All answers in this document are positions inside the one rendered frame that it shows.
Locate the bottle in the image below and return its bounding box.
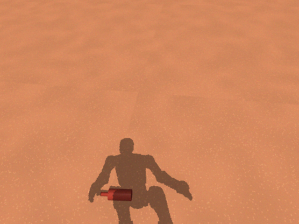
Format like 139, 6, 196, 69
100, 189, 132, 201

